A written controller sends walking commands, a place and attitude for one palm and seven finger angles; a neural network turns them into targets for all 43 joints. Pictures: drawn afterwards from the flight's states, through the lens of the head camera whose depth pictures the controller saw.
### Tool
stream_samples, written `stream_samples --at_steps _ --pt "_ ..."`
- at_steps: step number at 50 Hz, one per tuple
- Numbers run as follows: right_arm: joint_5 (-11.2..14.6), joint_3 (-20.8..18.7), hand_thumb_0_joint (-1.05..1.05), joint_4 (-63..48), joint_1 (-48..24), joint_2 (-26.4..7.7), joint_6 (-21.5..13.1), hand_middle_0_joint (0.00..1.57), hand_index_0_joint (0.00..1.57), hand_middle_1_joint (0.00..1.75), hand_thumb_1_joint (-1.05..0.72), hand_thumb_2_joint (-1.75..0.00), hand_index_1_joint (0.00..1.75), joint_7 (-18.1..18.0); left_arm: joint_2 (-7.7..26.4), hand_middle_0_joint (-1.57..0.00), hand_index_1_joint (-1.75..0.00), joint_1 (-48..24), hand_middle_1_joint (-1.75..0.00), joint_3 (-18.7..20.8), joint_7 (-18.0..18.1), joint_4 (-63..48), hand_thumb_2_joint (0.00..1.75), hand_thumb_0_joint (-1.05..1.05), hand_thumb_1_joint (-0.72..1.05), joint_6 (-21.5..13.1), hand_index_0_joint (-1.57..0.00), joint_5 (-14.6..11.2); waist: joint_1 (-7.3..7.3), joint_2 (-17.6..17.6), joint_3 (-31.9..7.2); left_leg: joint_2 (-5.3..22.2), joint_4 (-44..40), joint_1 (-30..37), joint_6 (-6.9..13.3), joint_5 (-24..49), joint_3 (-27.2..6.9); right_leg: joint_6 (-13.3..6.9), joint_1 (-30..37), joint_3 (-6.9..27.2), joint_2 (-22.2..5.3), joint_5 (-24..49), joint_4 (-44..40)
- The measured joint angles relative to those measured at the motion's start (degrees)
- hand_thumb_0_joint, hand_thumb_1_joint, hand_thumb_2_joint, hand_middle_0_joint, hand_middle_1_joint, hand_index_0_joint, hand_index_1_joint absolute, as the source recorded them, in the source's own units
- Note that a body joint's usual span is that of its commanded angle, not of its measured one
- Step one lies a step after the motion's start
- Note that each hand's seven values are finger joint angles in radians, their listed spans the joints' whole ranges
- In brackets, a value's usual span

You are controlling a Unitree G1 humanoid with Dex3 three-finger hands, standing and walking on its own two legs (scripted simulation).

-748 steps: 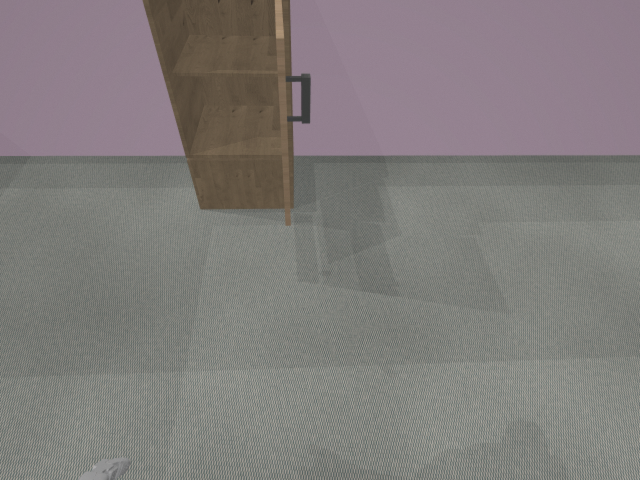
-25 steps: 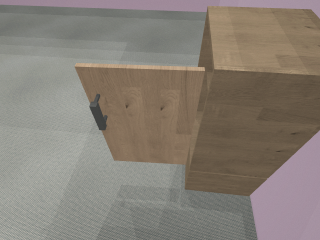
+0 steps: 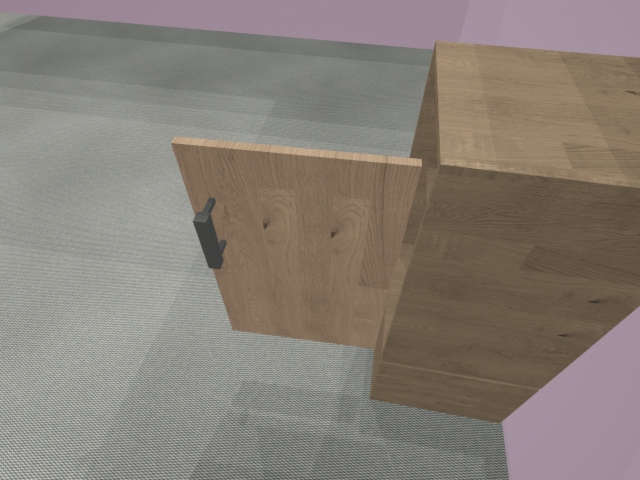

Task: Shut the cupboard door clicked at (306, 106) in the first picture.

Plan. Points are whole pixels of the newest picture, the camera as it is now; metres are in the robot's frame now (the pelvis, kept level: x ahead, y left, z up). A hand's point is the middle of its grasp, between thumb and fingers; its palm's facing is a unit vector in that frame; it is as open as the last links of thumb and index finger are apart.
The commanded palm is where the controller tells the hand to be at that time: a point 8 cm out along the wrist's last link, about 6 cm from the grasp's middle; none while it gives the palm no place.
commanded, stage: look again from close up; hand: left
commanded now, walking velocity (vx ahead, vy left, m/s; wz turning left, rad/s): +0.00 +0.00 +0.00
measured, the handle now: (213, 233) +0.51 +0.23 -0.04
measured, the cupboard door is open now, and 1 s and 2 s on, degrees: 92 92 92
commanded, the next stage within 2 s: shuffle to correct the standing spot in 0.48 s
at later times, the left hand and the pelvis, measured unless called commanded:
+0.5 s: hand out of the picture -0.02 +0.22 -0.17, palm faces -0.01 -0.98 -0.21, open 7.4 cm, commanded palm none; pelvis -0.02 +0.04 +0.00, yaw -1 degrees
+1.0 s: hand out of the picture +0.01 +0.20 -0.19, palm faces +0.04 -0.99 -0.15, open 7.4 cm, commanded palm none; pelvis +0.05 +0.04 -0.01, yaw +0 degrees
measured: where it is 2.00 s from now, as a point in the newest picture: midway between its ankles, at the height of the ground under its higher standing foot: outside the picture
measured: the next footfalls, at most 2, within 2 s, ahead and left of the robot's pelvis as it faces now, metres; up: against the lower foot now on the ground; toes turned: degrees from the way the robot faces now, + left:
left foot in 1.36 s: +0.09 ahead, +0.17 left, +0.00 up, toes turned +0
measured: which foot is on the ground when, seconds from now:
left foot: down 0.00-1.00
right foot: down 0.00-1.00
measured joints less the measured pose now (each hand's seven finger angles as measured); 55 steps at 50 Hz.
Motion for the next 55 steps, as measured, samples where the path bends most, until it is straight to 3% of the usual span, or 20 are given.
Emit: stream_samples --at_steps 5,9,19,32,45,48,52,55 --pt "0.08 -0.34 0.01 -3.61 -0.67 -1.80 0.73 0.20 0.20 0.30 -0.92 -0.90 0.30 0.99 -1.80 -0.20 -0.29 1.50 -0.30 -0.55 0.77 -1.75 0.90 0.00 0.91 -2.12 -0.20 0.99 -0.11 1.98 1.10 0.29 11.36 -7.43 1.81 -4.87 -0.43 0.20 -2.62 0.11 0.86 0.63 1.67" --pt "-0.29 -0.15 0.01 -4.85 0.18 -1.76 -0.24 0.20 0.19 0.30 -0.93 -0.90 0.30 1.25 -1.34 -0.20 -0.29 1.93 -0.30 -0.69 0.39 -1.75 0.90 0.00 0.91 -1.06 -0.20 0.75 -0.91 1.44 0.41 -1.24 9.88 -7.00 2.69 -2.00 0.17 1.13 -3.76 0.69 -0.40 -1.04 5.39" --pt "-0.56 1.71 0.01 -4.33 4.14 -0.18 -0.52 0.20 0.19 0.30 -0.92 -0.90 0.30 1.71 0.90 -0.20 -0.29 0.92 -0.30 -0.67 -0.24 -3.77 0.90 0.00 0.91 -0.14 -0.20 0.67 -0.57 0.70 -1.60 -4.36 5.30 -5.44 4.70 -0.09 1.87 2.95 -4.39 2.47 -3.28 -0.23 4.96" --pt "-0.28 2.30 0.00 -1.80 4.17 0.41 -1.22 0.20 0.20 0.30 -0.91 -0.90 0.30 1.56 0.33 -0.19 -0.29 0.89 -0.30 -0.86 -0.16 -2.70 0.90 0.00 0.91 -0.18 -0.20 0.39 -0.58 0.17 -0.05 -4.93 3.52 -4.32 4.95 -0.09 2.30 3.41 -4.06 2.99 -3.73 -0.90 4.64" --pt "-0.65 1.36 0.00 -2.29 4.17 -0.97 -0.67 0.20 0.19 0.30 -0.91 -0.90 0.30 1.67 -0.72 -0.20 -0.29 3.11 -0.30 0.36 -0.75 -2.86 0.90 0.00 0.91 -1.33 -0.20 1.05 -0.04 0.09 -0.53 -3.63 12.34 -5.89 4.31 -7.40 1.56 2.83 -3.78 1.69 -3.06 -7.92 10.52" --pt "-0.54 1.38 0.00 -2.07 2.96 -0.50 -1.16 0.20 0.19 0.30 -0.91 -0.90 0.30 1.38 -0.09 -0.20 -0.29 3.52 -0.30 0.75 -0.22 -2.48 0.90 0.00 0.91 -1.10 -0.20 0.98 0.37 -1.52 -0.23 -4.13 10.22 -4.06 4.75 -8.67 2.22 3.09 -3.50 1.93 -3.59 -9.01 11.30" --pt "-0.18 1.49 0.00 -2.83 1.68 0.09 -2.27 0.20 0.19 0.30 -0.91 -0.90 0.30 0.37 0.37 -0.20 -0.29 1.62 -0.30 0.41 0.58 -2.05 0.90 0.00 0.91 0.59 -0.20 0.25 0.24 -2.13 1.21 -4.91 7.21 -1.32 5.25 -5.84 2.43 2.65 -4.40 2.22 -4.10 -9.88 15.00" --pt "-0.07 1.17 0.00 -3.42 1.09 0.08 -1.39 0.20 0.20 0.30 -0.91 -0.90 0.30 -0.03 0.81 -0.20 -0.29 -0.50 -0.30 0.63 0.72 -3.36 0.90 0.01 0.91 1.29 -0.20 0.16 0.37 -1.44 2.46 -5.28 5.45 0.59 5.38 -2.38 2.66 2.44 -4.48 1.62 -3.78 -10.41 12.79"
